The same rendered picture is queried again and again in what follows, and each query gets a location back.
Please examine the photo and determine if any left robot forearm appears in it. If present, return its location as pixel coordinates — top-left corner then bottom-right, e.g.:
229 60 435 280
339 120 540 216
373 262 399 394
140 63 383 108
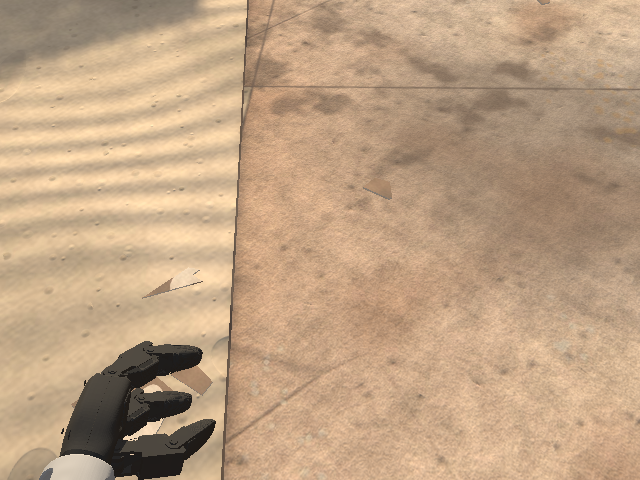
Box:
39 454 115 480

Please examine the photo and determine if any robot left hand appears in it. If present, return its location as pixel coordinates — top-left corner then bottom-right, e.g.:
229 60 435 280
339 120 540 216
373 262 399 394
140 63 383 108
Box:
59 341 216 480

